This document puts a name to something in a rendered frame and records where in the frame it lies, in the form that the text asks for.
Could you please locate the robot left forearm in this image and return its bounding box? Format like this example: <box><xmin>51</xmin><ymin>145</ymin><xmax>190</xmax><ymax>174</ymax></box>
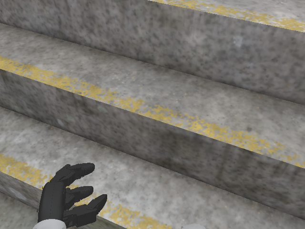
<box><xmin>32</xmin><ymin>219</ymin><xmax>67</xmax><ymax>229</ymax></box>

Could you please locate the robot left hand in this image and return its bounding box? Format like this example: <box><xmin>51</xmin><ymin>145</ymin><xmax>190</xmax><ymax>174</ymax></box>
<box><xmin>36</xmin><ymin>162</ymin><xmax>108</xmax><ymax>228</ymax></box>

